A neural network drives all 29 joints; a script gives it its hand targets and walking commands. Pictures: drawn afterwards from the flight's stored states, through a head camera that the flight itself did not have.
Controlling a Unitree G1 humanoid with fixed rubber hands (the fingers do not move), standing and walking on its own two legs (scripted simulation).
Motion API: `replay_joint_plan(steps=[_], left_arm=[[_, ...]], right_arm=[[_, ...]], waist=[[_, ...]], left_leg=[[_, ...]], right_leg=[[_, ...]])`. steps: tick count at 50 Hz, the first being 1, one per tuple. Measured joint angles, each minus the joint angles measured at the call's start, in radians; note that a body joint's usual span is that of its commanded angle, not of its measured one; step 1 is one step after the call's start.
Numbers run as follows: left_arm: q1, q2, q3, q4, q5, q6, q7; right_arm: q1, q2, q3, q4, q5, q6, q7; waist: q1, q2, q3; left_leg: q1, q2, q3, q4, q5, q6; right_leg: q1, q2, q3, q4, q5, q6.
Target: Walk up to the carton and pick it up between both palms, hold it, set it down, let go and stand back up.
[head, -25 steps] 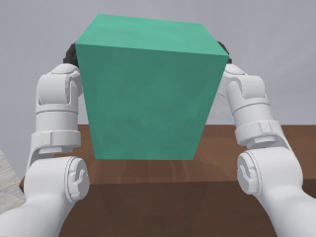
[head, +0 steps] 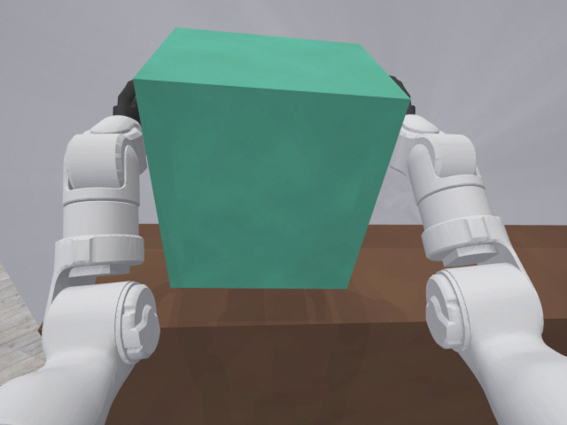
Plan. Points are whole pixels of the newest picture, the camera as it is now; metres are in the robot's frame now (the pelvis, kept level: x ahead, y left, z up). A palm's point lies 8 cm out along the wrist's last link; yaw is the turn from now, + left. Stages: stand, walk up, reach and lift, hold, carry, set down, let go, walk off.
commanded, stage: hold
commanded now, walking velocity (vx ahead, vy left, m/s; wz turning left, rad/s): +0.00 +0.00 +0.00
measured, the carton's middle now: (265, 165) +0.38 +0.01 +0.25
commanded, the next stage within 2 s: none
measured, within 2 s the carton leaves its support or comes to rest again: neither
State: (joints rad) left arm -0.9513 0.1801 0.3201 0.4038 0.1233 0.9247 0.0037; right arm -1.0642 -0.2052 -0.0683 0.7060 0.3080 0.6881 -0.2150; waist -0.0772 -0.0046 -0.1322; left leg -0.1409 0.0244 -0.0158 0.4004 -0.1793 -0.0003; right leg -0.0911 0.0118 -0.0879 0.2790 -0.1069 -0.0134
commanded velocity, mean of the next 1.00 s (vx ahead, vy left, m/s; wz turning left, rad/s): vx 0.00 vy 0.00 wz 0.00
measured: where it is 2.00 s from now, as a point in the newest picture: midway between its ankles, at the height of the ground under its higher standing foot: outside the picture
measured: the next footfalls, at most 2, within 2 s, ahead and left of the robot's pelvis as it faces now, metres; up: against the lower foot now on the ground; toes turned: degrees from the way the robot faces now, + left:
none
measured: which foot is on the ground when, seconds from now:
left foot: down 0.00-1.00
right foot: down 0.00-1.00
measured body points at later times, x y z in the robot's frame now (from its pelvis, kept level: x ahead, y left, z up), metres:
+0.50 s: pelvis +0.01 +0.00 +0.00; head -0.07 +0.02 +0.44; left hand +0.40 +0.18 +0.30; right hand +0.40 -0.16 +0.31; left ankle +0.03 +0.12 -0.75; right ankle +0.04 -0.11 -0.75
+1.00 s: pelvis +0.00 +0.00 +0.00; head -0.08 +0.02 +0.44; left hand +0.39 +0.18 +0.29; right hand +0.39 -0.17 +0.30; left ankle +0.03 +0.12 -0.75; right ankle +0.04 -0.11 -0.75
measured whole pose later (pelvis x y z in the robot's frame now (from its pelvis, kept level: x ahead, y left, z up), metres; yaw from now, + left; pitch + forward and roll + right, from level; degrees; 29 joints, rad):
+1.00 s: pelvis +0.00 +0.00 +0.00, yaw +0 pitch -5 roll -1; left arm -0.95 0.18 0.32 0.42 0.12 0.91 0.01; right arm -1.06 -0.21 -0.07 0.72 0.31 0.68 -0.21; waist -0.08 0.00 -0.13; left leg -0.14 0.02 -0.02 0.40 -0.18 0.00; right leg -0.09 0.01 -0.09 0.29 -0.11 -0.01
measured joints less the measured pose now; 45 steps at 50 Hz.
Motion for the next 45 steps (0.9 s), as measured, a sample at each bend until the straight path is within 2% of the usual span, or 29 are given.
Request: replay_joint_plan(steps=[18, 28, 40, 45], left_arm=[[-0.007, -0.001, 0.000, 0.027, 0.000, -0.032, 0.005], [0.004, 0.000, 0.000, -0.046, 0.000, 0.002, 0.005], [0.005, 0.000, 0.000, -0.043, 0.000, 0.015, 0.003], [-0.001, 0.000, 0.000, -0.002, 0.000, -0.003, 0.001]], right_arm=[[0.000, 0.000, 0.000, 0.021, 0.000, -0.028, 0.002], [0.000, 0.000, 0.000, -0.029, 0.000, -0.008, 0.001], [0.000, 0.000, 0.000, -0.028, 0.000, 0.010, 0.001], [0.000, 0.000, 0.000, -0.003, 0.000, 0.002, 0.001]], waist=[[0.000, 0.000, 0.000], [0.000, 0.000, -0.001], [0.000, 0.000, -0.001], [0.000, 0.000, -0.001]], left_leg=[[0.000, 0.000, 0.000, 0.000, -0.012, 0.000], [0.000, 0.000, 0.000, 0.000, -0.013, 0.000], [0.000, 0.000, 0.000, 0.000, -0.002, 0.000], [0.000, 0.000, 0.000, 0.000, -0.001, 0.000]], right_leg=[[-0.004, 0.000, 0.000, 0.009, -0.018, 0.000], [0.001, 0.000, 0.000, -0.002, -0.012, 0.002], [0.002, 0.000, 0.000, -0.003, -0.001, 0.001], [0.000, 0.000, 0.000, 0.000, -0.001, 0.000]])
